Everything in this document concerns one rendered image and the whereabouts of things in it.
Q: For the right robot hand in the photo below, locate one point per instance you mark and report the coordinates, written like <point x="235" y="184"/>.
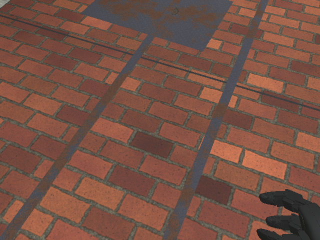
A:
<point x="304" y="226"/>

